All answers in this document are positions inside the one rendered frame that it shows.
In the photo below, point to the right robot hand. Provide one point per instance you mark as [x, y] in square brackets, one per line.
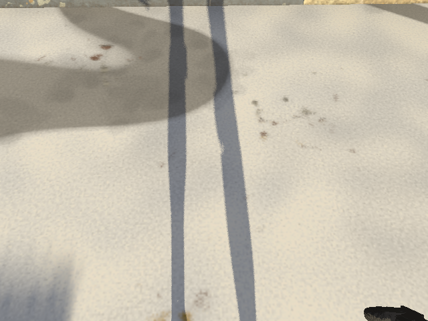
[403, 313]

